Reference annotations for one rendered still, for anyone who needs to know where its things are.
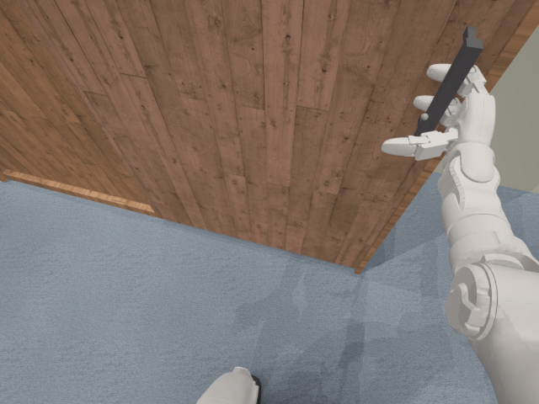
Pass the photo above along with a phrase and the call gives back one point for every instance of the handle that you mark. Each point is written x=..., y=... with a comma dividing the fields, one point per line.
x=460, y=67

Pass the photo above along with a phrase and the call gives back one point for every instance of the left robot thigh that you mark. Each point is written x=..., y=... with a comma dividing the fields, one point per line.
x=231, y=388

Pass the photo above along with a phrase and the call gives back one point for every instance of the wardrobe door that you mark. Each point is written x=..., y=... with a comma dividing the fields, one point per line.
x=264, y=119
x=45, y=129

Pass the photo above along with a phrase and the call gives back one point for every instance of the robot left shin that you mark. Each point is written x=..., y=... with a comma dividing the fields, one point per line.
x=243, y=371

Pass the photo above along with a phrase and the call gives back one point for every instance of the robot right forearm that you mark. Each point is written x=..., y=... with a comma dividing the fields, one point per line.
x=471, y=214

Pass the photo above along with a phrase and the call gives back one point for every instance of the robot right upper arm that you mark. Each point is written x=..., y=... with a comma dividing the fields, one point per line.
x=497, y=309

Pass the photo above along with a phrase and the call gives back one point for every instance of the robot right hand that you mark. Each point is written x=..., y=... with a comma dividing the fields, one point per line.
x=473, y=120

